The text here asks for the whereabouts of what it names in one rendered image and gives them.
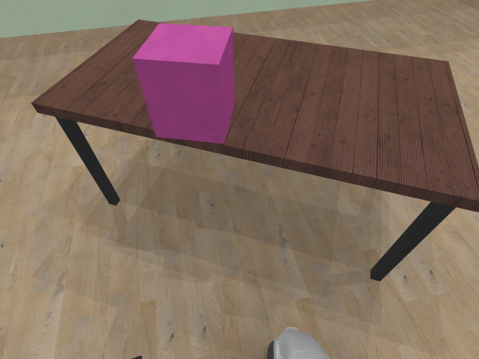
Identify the right robot thigh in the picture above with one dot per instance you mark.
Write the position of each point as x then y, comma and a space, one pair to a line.
297, 345

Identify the carton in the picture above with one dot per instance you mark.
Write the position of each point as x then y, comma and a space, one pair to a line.
186, 73

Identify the right robot shin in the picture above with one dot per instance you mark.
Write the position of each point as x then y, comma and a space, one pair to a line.
290, 329

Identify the table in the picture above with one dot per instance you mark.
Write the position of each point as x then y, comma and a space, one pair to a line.
379, 120

